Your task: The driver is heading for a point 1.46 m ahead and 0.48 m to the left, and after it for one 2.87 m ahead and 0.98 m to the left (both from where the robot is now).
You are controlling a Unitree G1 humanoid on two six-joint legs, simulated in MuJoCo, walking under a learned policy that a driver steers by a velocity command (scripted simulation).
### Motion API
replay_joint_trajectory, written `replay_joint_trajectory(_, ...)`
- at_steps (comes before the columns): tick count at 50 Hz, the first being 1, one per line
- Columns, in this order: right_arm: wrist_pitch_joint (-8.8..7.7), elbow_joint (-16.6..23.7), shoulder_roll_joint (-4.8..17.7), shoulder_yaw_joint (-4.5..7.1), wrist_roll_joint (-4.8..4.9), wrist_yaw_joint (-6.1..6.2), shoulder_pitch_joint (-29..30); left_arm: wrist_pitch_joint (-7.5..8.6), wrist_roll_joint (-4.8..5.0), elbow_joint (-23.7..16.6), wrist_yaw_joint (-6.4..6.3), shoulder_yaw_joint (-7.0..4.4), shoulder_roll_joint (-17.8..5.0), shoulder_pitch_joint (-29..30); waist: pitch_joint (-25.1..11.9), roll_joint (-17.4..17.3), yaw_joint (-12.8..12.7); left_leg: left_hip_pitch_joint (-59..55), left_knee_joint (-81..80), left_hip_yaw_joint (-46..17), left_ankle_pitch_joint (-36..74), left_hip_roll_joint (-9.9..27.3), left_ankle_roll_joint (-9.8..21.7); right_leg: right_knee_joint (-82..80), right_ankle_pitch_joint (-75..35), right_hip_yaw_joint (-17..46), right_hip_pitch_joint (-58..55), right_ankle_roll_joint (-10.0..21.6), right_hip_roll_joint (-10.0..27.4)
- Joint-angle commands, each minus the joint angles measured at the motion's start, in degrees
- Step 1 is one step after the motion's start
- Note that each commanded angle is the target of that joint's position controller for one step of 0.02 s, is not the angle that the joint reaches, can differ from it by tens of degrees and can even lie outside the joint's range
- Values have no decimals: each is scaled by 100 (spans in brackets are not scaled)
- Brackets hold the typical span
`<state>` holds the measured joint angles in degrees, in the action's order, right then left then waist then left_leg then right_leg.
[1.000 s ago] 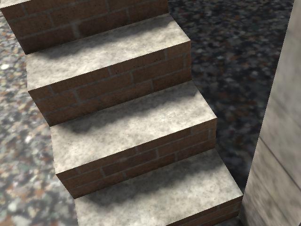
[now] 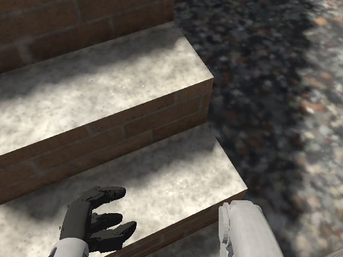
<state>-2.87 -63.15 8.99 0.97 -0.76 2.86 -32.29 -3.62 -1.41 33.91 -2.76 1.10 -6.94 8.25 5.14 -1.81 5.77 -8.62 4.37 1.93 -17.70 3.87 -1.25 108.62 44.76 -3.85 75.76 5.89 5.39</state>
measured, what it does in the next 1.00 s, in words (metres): climbs, turning left: right foot 0.20 m higher, then left foot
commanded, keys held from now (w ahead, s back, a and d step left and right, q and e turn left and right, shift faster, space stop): no key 0.06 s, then q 0.90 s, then no key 0.04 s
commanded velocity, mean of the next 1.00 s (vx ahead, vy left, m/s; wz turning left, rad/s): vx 0.01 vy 0.00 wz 0.42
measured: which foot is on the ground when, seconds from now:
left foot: down 0.00-0.08, up 0.10-0.66, down 0.68-1.00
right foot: up 0.00-0.04, down 0.06-0.70, up 0.72-1.00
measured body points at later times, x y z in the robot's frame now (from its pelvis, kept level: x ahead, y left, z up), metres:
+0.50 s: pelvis +0.10 -0.08 +0.18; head +0.12 -0.11 +0.63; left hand +0.20 +0.18 +0.07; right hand +0.17 -0.29 +0.02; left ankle +0.12 +0.07 -0.34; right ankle +0.21 -0.15 -0.53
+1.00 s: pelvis +0.10 -0.09 +0.18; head +0.14 -0.09 +0.63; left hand +0.15 +0.21 +0.11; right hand +0.25 -0.26 +0.03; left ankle +0.11 +0.06 -0.53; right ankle +0.09 -0.24 -0.39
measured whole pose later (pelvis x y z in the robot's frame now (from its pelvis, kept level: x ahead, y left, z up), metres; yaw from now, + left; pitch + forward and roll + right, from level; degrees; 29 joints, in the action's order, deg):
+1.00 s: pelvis +0.10 -0.09 +0.18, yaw +26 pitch +1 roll +3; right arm 1.1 -47.8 7.5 2.5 -1.1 1.7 -16.1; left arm -3.0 -1.3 31.4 -3.0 -3.6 -12.5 -9.7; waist 2.8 0.5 1.5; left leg 25.7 37.8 -8.0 -13.7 -7.3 2.9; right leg 89.9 20.5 6.1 34.7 -3.2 -1.7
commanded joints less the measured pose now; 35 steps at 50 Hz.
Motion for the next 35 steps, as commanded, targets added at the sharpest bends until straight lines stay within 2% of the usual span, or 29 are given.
replay_joint_trajectory(1,50,258,784,76,232,-105,9,35,229,-970,126,277,306,562,-812,-288,-628,2081,-270,-8,6902,945,1026,-2982,-1689,-455,-3981,263,-280)
replay_joint_trajectory(2,-24,316,1356,209,279,-259,125,-78,411,-158,17,29,45,-1338,-2145,-955,-1210,1824,638,11,8476,765,899,-2765,-2358,-672,-5796,181,-811)
replay_joint_trajectory(3,-235,286,2035,401,591,-444,476,-51,304,469,-23,-202,-409,-3242,-2874,-1516,-2198,1778,2177,132,10191,718,495,-3503,-3077,-80,-7313,263,-917)
replay_joint_trajectory(4,-391,501,1780,400,811,-579,720,7,185,860,-48,-498,-1133,-4046,-3132,-464,-2616,2806,4580,-252,6907,123,33,-5670,-3345,2044,-8274,804,-106)
replay_joint_trajectory(5,-430,725,1055,330,673,-818,276,100,-16,1177,10,-704,-2428,-3902,-3903,2799,-1844,3184,7920,-587,-416,-1639,-227,-8255,-6893,5238,-8147,1543,1891)
replay_joint_trajectory(6,-284,439,528,307,250,-791,-373,209,85,874,124,-684,-2074,-2421,-4043,1909,-928,2767,9721,-1858,15,-1222,-84,-8332,-5180,5395,-6878,1212,1785)
replay_joint_trajectory(7,-41,591,164,263,101,-726,-198,251,150,836,188,-574,-1574,-1262,-3248,1264,-360,3084,9978,-1264,480,-864,-62,-8358,-2835,4830,-5751,1034,1596)
replay_joint_trajectory(8,179,761,-96,233,-72,-585,-42,253,168,938,210,-392,-870,-492,-2055,489,33,3476,9718,-695,953,-460,-54,-7920,-1713,3946,-4821,647,1409)
replay_joint_trajectory(9,311,903,-103,235,-180,-443,325,279,172,1127,198,-243,-403,-275,-1079,518,69,4001,9618,-600,971,-415,-3,-7444,-1713,3094,-4118,401,1094)
replay_joint_trajectory(10,350,896,144,297,-117,-457,630,313,173,1370,155,-233,-409,-462,-809,481,30,4176,9677,-757,998,-511,20,-7259,-1963,2496,-3897,361,940)
replay_joint_trajectory(11,307,1086,55,226,-105,-386,909,350,144,1523,165,-267,-482,-475,-717,783,57,4589,10046,-730,924,-625,182,-7217,-2136,2159,-3841,529,916)
replay_joint_trajectory(12,308,1210,197,235,-78,-338,1349,451,135,1578,186,-271,-553,-811,-657,805,-181,4973,10322,-732,634,-646,300,-7374,-2345,2033,-4024,569,1025)
replay_joint_trajectory(13,316,1264,147,204,-21,-277,1664,510,115,1718,187,-286,-626,-997,-621,667,-197,5215,10431,-819,501,-732,402,-7492,-2494,1883,-4054,558,1121)
replay_joint_trajectory(14,315,1362,114,185,-89,-220,1750,506,103,1766,162,-275,-577,-1054,-654,482,-116,5459,10367,-965,726,-715,398,-7599,-2744,1728,-4176,428,1203)
replay_joint_trajectory(15,358,1276,87,194,-150,-175,1581,508,96,1796,176,-286,-646,-1260,-738,642,-85,5719,10275,-926,742,-705,340,-7611,-3035,1314,-4542,277,1166)
replay_joint_trajectory(17,459,1269,-26,203,-62,-108,1587,469,64,1656,114,-306,-689,-1315,-700,779,-172,5948,10132,-748,540,-749,178,-8064,-2835,969,-4688,217,1316)
replay_joint_trajectory(18,514,1380,-47,197,8,-97,1474,398,168,1556,78,-374,-939,-1146,-465,1083,13,5940,9452,-541,96,-683,48,-8540,-2034,792,-4483,239,1296)
replay_joint_trajectory(20,625,1242,-48,218,13,-105,1522,257,99,1371,7,-430,-1118,-1078,-563,1377,34,5537,9661,-235,301,-656,-25,-8669,-1724,498,-4207,378,1350)
replay_joint_trajectory(21,639,1221,62,288,-19,-101,1597,242,82,1214,-39,-431,-1121,-1057,-704,1322,-22,5594,9837,-320,410,-596,-77,-8704,-1675,598,-4444,413,1534)
replay_joint_trajectory(23,673,1239,172,346,-75,-102,1639,212,114,1044,-73,-466,-1186,-1169,-676,1131,-170,5790,9737,-284,385,-550,-162,-8796,-1530,536,-4875,437,1642)
replay_joint_trajectory(24,745,1275,161,375,-34,-105,1730,222,160,893,-78,-449,-1179,-1201,-559,1090,-222,5844,9487,-180,333,-548,-210,-8818,-1417,535,-4986,370,1644)
replay_joint_trajectory(25,808,1206,264,426,10,-23,1705,244,141,716,-180,-393,-1044,-1230,-697,997,-343,5550,9503,65,473,-736,-147,-8753,-1771,282,-5118,360,1542)
replay_joint_trajectory(28,900,1339,240,374,-13,-72,1597,160,113,554,-328,-395,-1150,-1234,-571,1307,-159,4926,7526,60,349,-460,-116,-8733,-1663,33,-5326,228,1534)
replay_joint_trajectory(29,885,1413,246,361,-46,-74,1565,180,114,469,-381,-379,-1090,-1348,-614,1291,-194,4591,6711,129,90,-441,-75,-8701,-1529,-32,-5480,117,1447)
replay_joint_trajectory(31,792,1432,217,322,2,-127,1329,140,144,323,-405,-424,-1161,-1351,-735,1488,-258,3866,4507,182,-589,-357,125,-8632,-1426,-40,-5960,-23,1396)
replay_joint_trajectory(32,717,1368,263,312,43,-165,1125,48,131,361,-391,-492,-1242,-1502,-759,1246,-255,3354,3168,289,-489,-378,217,-8323,-1412,-176,-6227,-123,1307)
replay_joint_trajectory(33,643,1198,234,311,102,-166,892,-50,147,489,-349,-551,-1246,-1807,-749,801,-256,2796,1817,306,262,-403,268,-7579,-1098,-426,-6278,-246,1145)
replay_joint_trajectory(34,586,1050,247,303,144,-177,934,-139,81,653,-287,-569,-1142,-2155,-538,320,-363,2563,1130,181,860,-347,258,-6671,-1243,-745,-6186,-306,885)
replay_joint_trajectory(35,510,1164,305,269,-127,-199,1132,-215,117,511,-185,-544,-983,-1987,-179,-629,-430,2667,1471,-166,1335,-289,181,-5508,-891,-778,-5498,-418,492)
